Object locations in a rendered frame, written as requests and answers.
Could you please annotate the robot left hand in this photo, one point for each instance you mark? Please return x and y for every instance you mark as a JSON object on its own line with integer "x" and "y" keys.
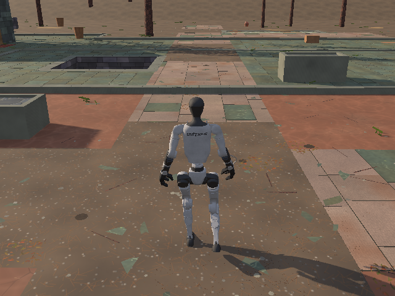
{"x": 165, "y": 177}

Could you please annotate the robot right hand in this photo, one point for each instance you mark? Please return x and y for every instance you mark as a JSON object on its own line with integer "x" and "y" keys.
{"x": 232, "y": 173}

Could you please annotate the right robot upper arm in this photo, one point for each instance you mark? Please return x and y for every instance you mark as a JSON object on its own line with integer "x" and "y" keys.
{"x": 216, "y": 129}

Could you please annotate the left robot upper arm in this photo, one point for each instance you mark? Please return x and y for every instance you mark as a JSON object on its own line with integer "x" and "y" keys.
{"x": 174, "y": 139}

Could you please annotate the robot left forearm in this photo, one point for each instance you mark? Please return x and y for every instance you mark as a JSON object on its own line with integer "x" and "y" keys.
{"x": 166, "y": 165}

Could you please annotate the robot right forearm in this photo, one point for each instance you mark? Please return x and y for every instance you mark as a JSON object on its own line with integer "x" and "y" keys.
{"x": 227, "y": 161}

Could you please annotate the robot right thigh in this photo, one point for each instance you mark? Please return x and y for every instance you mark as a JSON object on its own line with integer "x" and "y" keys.
{"x": 212, "y": 181}

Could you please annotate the robot left foot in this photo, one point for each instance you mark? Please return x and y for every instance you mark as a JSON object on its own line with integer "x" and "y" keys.
{"x": 190, "y": 241}

